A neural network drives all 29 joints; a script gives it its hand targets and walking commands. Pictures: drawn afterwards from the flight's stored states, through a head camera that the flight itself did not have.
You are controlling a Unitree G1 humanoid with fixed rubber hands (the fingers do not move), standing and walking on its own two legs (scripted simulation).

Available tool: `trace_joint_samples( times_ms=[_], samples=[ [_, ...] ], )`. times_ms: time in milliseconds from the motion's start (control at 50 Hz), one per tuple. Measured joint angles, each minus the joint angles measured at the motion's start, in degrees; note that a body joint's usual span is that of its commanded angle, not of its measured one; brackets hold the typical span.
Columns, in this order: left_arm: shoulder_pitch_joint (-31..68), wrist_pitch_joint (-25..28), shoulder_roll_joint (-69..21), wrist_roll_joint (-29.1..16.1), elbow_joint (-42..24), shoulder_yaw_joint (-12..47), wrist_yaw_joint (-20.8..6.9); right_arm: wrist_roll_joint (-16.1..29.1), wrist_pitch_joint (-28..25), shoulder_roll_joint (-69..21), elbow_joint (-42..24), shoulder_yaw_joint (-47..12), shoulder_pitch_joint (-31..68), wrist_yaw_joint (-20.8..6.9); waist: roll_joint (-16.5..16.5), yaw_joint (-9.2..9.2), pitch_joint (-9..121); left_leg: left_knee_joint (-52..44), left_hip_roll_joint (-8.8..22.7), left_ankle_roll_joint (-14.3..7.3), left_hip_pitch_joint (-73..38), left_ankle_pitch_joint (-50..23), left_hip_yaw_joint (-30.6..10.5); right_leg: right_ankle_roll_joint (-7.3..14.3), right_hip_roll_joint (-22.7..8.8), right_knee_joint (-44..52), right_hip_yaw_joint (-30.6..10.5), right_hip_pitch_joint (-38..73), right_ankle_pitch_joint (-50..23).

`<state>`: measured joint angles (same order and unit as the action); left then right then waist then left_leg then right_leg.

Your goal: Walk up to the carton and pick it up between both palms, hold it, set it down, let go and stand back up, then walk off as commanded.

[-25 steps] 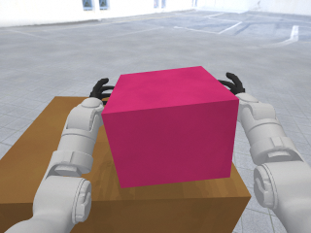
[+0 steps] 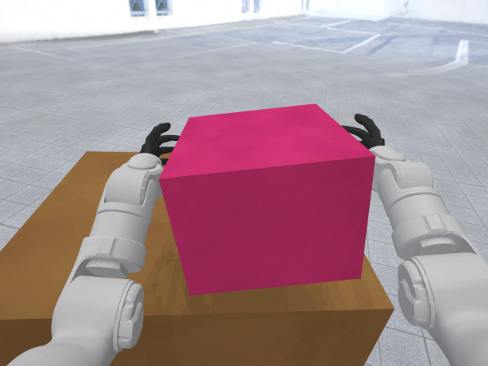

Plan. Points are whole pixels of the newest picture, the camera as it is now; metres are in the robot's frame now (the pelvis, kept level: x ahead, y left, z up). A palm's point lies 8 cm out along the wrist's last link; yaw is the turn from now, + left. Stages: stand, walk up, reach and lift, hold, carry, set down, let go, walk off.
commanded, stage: hold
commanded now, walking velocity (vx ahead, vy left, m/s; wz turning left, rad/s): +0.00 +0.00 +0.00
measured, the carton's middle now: (261, 185) +0.41 -0.02 +0.18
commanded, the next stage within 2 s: set down in 0.66 s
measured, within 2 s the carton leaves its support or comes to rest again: neither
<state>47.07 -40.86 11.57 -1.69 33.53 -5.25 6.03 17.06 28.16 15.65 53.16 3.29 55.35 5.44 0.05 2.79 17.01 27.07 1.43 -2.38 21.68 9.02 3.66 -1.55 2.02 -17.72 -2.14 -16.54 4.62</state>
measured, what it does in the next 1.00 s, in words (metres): stands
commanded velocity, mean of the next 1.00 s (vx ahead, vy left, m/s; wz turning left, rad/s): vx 0.00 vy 0.00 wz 0.00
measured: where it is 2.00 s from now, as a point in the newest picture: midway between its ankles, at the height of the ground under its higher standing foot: outside the picture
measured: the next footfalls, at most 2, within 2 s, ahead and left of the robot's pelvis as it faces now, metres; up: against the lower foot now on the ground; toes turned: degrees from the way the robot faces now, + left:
none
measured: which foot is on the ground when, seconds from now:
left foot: down 0.00-1.00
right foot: down 0.00-1.00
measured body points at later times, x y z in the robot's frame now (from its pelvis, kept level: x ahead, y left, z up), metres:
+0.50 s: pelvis +0.00 +0.00 +0.00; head -0.09 +0.03 +0.44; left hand +0.39 +0.18 +0.23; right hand +0.39 -0.19 +0.26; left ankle +0.06 +0.08 -0.74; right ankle +0.05 -0.14 -0.74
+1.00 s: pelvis +0.01 +0.00 +0.00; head -0.05 +0.02 +0.45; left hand +0.42 +0.19 +0.23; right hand +0.42 -0.18 +0.25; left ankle +0.06 +0.08 -0.74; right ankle +0.05 -0.14 -0.74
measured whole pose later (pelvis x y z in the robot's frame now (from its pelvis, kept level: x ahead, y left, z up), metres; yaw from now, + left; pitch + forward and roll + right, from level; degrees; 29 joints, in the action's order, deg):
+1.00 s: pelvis +0.01 +0.00 +0.00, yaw +1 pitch +4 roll -2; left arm 48.4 -33.8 11.6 2.8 34.6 -10.0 2.4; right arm 7.2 23.1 12.6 53.1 9.5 58.1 2.8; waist 0.1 2.8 12.7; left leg 24.4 0.2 -2.4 20.2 8.2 3.6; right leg -1.5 0.9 -17.7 -2.1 -16.2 5.3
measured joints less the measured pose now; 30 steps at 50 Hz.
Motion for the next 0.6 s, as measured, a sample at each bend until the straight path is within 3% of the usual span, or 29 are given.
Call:
trace_joint_samples(
  times_ms=[600],
  samples=[
    [0.00,0.00,0.00,0.01,0.00,0.00,0.00,0.00,0.00,0.00,-0.01,0.00,0.01,0.00,0.00,0.00,-0.02,0.00,-0.01,0.00,0.00,0.00,-0.03,0.00,0.00,0.00,0.00,0.00,0.00]
  ],
)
